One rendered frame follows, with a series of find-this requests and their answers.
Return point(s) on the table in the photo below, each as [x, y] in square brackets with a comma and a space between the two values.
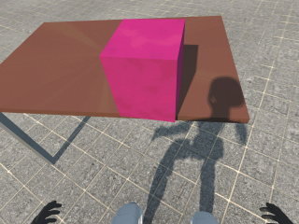
[57, 71]

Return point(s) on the robot left thigh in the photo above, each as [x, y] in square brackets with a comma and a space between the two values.
[129, 213]

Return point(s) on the robot right hand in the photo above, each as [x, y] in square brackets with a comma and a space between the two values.
[278, 216]

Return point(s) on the robot right thigh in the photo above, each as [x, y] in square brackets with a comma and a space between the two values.
[202, 217]

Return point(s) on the carton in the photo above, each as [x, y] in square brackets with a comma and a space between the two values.
[143, 65]

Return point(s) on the robot left hand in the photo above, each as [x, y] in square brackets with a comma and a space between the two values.
[46, 212]

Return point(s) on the robot thigh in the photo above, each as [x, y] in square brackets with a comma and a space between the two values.
[129, 213]
[202, 217]

